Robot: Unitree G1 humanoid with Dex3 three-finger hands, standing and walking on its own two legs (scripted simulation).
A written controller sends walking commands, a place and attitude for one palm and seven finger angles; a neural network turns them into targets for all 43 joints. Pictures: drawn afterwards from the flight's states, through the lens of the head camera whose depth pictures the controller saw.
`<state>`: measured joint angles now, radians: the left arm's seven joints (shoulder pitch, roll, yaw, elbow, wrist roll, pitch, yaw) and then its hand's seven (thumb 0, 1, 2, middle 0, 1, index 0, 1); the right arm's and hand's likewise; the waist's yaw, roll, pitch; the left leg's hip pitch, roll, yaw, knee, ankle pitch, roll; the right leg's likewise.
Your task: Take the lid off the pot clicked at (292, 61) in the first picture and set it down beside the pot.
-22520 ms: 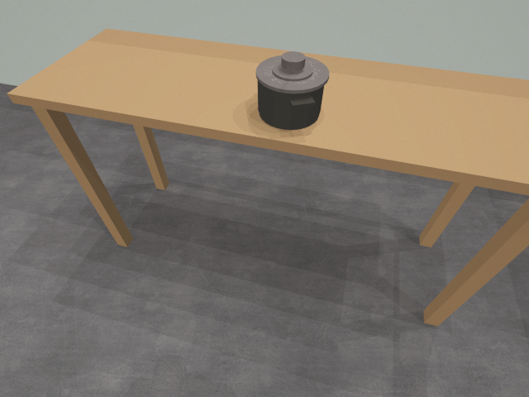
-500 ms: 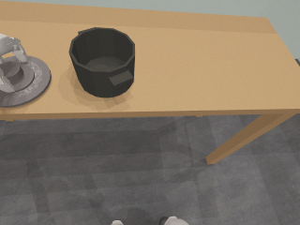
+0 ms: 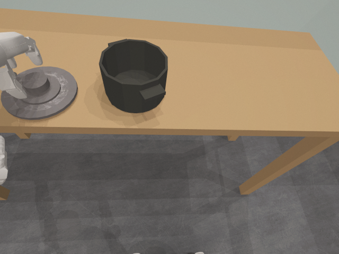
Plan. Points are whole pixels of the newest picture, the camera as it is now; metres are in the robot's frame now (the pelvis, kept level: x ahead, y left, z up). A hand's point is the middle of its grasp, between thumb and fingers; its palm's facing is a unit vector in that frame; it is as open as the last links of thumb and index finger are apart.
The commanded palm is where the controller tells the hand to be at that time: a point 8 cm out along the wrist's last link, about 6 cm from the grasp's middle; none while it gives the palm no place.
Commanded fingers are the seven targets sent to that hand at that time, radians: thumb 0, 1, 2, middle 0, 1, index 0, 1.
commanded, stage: raise the empty hand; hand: left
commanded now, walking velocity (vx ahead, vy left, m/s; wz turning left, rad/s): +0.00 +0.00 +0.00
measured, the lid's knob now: (36, 82) +0.51 +0.30 +0.07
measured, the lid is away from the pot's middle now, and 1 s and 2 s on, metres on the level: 0.23 0.23 0.23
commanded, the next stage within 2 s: draw the hand back to the body in 0.90 s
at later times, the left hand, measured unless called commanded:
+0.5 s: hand (5, 47) +0.49 +0.31 +0.18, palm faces -0.37 -0.12 -0.92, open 11.0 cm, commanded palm +0.51 +0.30 +0.25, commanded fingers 0.00 -0.02 0.65 -0.35 -0.85 -0.35 -0.85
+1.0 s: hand out of the picture +0.47 +0.31 +0.23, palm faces -0.33 -0.13 -0.94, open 11.0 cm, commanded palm +0.50 +0.30 +0.28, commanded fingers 0.00 -0.02 0.65 -0.35 -0.85 -0.35 -0.85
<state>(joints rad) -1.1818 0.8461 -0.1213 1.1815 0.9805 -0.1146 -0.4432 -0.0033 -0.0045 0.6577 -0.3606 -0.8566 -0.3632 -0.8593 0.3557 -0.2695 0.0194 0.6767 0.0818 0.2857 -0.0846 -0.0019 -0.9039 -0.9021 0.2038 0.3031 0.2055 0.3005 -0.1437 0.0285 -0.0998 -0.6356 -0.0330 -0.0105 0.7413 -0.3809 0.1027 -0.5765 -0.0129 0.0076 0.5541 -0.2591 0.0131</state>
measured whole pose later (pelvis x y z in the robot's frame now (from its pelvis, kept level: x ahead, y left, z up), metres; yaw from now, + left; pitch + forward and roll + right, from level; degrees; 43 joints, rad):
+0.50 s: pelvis +0.00 +0.00 +0.01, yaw +0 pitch +14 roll -4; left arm -1.27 0.83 -0.14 1.19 1.00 -0.05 -0.48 0.00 -0.01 0.66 -0.36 -0.86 -0.36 -0.86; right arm 0.39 -0.28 0.01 0.69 0.08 0.26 -0.06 0.00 -0.90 -0.90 0.20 0.30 0.20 0.30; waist -0.15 0.03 -0.10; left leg -0.55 -0.05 0.00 0.66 -0.35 0.11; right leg -0.50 -0.02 0.03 0.49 -0.24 0.01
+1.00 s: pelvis +0.00 -0.01 +0.01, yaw +1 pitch +12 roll -3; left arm -1.33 0.84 -0.18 1.16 0.98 0.00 -0.54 0.00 -0.01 0.66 -0.36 -0.86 -0.36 -0.86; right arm 0.34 -0.29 0.01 0.69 0.08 0.25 -0.05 0.00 -0.91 -0.90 0.20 0.30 0.20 0.30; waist -0.13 0.02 -0.09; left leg -0.48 -0.05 -0.02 0.60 -0.32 0.09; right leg -0.44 -0.03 0.02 0.44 -0.22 0.02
